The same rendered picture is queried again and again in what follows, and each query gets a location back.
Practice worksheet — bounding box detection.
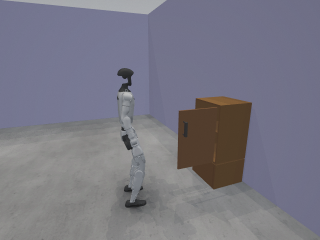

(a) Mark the handle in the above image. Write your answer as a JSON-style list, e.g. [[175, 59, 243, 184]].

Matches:
[[182, 121, 188, 138]]

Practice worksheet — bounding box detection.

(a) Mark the robot torso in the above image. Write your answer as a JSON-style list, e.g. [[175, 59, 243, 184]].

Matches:
[[117, 89, 135, 142]]

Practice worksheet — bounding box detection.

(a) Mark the robot left thigh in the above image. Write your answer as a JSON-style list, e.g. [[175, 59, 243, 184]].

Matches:
[[131, 136, 140, 167]]

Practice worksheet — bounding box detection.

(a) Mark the cupboard door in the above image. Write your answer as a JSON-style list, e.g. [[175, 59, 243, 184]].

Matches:
[[177, 107, 218, 170]]

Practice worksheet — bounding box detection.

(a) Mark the robot right forearm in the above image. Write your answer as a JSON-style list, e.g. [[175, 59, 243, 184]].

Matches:
[[123, 116, 138, 147]]

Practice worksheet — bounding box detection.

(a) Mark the robot right upper arm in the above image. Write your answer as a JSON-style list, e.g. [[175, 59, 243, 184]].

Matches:
[[121, 92, 133, 123]]

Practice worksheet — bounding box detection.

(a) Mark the robot right hand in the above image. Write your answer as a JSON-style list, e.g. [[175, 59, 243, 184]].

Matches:
[[132, 145, 146, 166]]

